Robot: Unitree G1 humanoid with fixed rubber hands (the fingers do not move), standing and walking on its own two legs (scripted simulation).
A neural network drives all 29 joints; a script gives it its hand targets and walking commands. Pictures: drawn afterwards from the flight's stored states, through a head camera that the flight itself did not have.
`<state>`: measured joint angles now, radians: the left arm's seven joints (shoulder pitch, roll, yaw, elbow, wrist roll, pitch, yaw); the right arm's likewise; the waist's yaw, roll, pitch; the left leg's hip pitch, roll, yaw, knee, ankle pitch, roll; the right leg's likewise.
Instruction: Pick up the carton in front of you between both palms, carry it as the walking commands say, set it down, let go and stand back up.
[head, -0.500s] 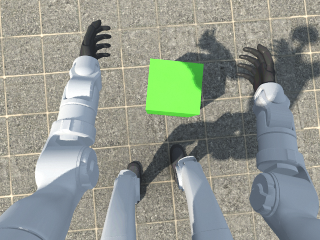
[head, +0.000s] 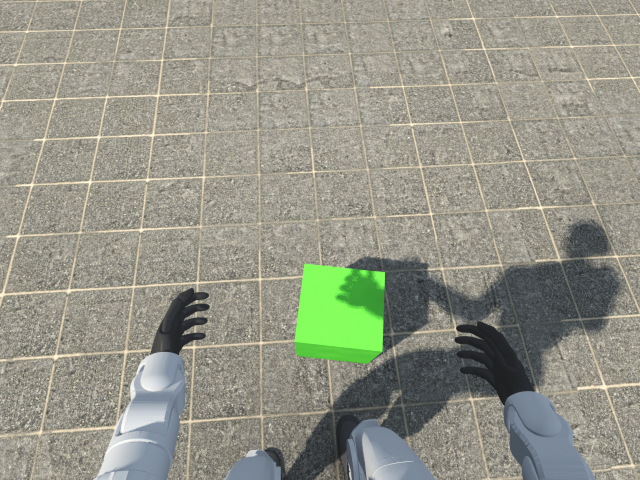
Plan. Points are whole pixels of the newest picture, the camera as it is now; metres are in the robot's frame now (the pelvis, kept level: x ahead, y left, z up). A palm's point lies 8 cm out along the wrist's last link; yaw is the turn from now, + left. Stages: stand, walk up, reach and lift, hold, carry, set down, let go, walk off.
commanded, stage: let go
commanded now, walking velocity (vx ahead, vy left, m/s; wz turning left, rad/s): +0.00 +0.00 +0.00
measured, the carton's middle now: (337, 317) +0.42 -0.09 -0.63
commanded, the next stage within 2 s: stand in 0.76 s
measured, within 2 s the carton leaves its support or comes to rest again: neither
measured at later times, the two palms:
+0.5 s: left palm (71, 444) +0.18 +0.27 -0.04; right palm (485, 399) +0.19 -0.19 -0.05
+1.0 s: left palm (47, 477) +0.15 +0.30 -0.05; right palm (544, 421) +0.15 -0.27 -0.08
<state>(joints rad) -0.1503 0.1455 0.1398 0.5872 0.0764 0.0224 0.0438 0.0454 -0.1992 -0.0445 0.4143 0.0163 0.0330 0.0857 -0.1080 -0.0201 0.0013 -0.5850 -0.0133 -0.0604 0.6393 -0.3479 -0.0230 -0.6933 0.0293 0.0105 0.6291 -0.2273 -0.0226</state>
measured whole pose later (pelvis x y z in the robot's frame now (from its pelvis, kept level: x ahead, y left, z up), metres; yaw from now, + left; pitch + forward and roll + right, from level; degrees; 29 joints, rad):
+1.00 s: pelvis +0.02 +0.01 +0.01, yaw +0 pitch +0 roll +0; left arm 0.20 0.32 0.06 0.70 0.05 0.02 0.00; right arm 0.23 -0.34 -0.05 0.63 -0.05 0.03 0.00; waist 0.00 0.06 0.00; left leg -0.16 -0.01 -0.06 0.52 -0.37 -0.01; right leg -0.27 0.03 0.01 0.54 -0.27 -0.02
